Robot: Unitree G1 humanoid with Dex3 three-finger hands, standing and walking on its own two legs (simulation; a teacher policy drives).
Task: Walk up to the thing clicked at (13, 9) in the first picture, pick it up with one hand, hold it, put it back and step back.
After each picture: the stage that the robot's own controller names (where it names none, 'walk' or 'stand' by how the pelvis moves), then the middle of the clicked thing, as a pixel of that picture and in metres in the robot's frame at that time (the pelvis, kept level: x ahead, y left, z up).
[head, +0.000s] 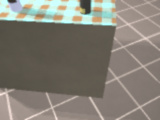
stand; out of the picture +0.89 +0.44 +0.13
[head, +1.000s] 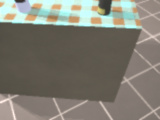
walk; out of the picture +0.79 +0.34 +0.16
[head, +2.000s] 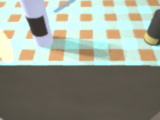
stand; (36, 13) +0.51 +0.18 +0.17
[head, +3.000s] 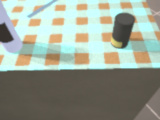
stand; out of the picture +0.49 +0.32 +0.16
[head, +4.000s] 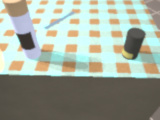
stand; (24, 30) +0.51 +0.26 +0.14
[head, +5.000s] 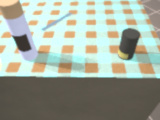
stand; (20, 32) +0.52 +0.28 +0.13
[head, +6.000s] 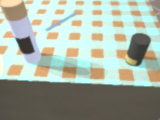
walk; (23, 34) +0.49 +0.25 +0.13
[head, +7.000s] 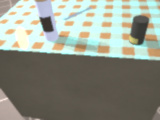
stand; (46, 15) +0.65 +0.24 +0.16
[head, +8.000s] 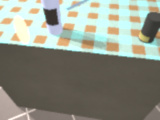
stand; (51, 6) +0.64 +0.19 +0.13
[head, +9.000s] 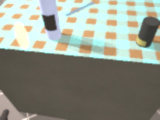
rise first; (49, 12) +0.63 +0.20 +0.13
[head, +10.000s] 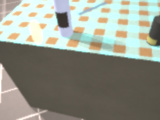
go down; (62, 10) +0.66 +0.18 +0.14
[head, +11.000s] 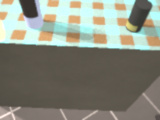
go down; out of the picture +0.63 +0.17 +0.15
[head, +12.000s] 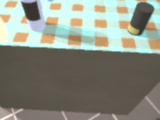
approach; out of the picture +0.63 +0.18 +0.15
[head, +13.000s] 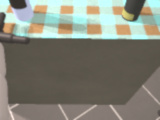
close; out of the picture +0.63 +0.20 +0.18
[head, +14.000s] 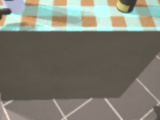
close; out of the picture +0.65 +0.20 +0.19
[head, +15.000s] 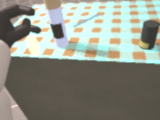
lift; (57, 22) +0.66 +0.18 +0.16
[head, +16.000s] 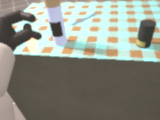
hold; (56, 21) +0.67 +0.18 +0.15
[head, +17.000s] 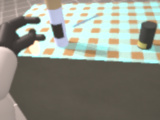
hold; (57, 22) +0.67 +0.18 +0.15
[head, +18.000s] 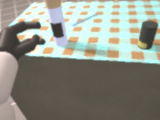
hold; (57, 21) +0.67 +0.18 +0.15
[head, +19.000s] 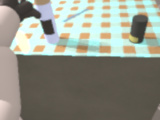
crouch; (46, 18) +0.67 +0.19 +0.15
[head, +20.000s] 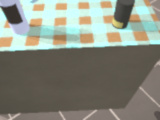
lower; (9, 2) +0.63 +0.20 +0.15
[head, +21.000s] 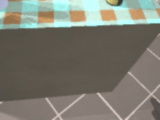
lower; out of the picture +0.65 +0.21 +0.19
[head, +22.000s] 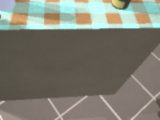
lower; out of the picture +0.64 +0.21 +0.19
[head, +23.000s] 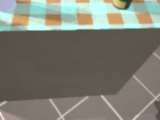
lower; out of the picture +0.64 +0.20 +0.19
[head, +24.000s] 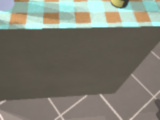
lower; out of the picture +0.64 +0.21 +0.19
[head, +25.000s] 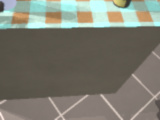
open; out of the picture +0.64 +0.20 +0.19
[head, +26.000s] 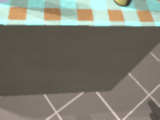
sink last; out of the picture +0.64 +0.20 +0.19
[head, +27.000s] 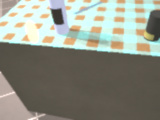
sink last; (57, 7) +0.67 +0.19 +0.17
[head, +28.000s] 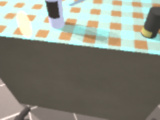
stand; out of the picture +0.67 +0.18 +0.16
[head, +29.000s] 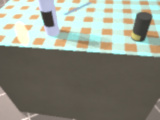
stand; (47, 9) +0.68 +0.20 +0.14
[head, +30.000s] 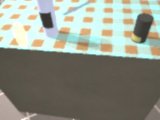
stand; (46, 11) +0.66 +0.20 +0.13
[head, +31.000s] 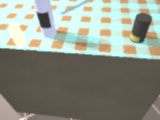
stand; (44, 10) +0.65 +0.21 +0.13
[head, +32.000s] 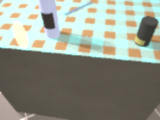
stand; (48, 11) +0.64 +0.20 +0.13
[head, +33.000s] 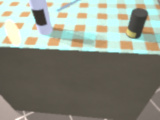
stand; (39, 7) +0.66 +0.23 +0.13
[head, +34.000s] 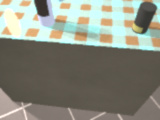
walk; out of the picture +0.66 +0.22 +0.14
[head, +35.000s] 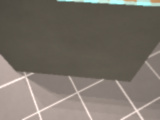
walk; out of the picture +0.80 +0.23 +0.16
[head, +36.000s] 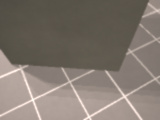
walk; out of the picture +0.96 +0.30 +0.16
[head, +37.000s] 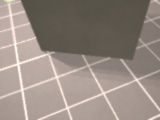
walk; out of the picture +1.29 +0.22 +0.15
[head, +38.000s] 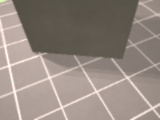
stand; out of the picture +1.31 +0.24 +0.15
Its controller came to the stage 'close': yes
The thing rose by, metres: 0.00
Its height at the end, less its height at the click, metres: +0.00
